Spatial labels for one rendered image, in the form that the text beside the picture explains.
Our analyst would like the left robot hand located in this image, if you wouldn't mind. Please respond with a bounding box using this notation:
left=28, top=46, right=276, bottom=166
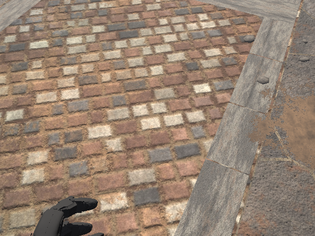
left=31, top=196, right=104, bottom=236

